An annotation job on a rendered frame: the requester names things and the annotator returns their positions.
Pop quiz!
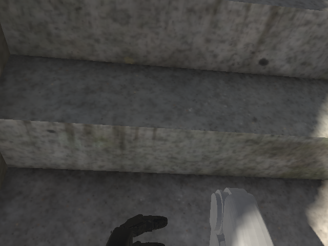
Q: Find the left robot hand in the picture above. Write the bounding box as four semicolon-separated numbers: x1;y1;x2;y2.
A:
106;214;168;246

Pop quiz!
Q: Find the right robot thigh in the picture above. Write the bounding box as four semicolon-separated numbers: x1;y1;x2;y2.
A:
210;188;275;246

